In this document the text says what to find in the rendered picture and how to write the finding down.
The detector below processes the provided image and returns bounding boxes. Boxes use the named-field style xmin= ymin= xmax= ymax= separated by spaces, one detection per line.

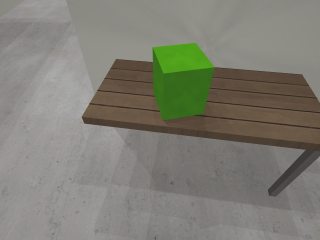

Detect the carton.
xmin=152 ymin=43 xmax=215 ymax=120

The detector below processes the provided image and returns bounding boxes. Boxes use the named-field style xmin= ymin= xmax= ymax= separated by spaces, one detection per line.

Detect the table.
xmin=82 ymin=59 xmax=320 ymax=197

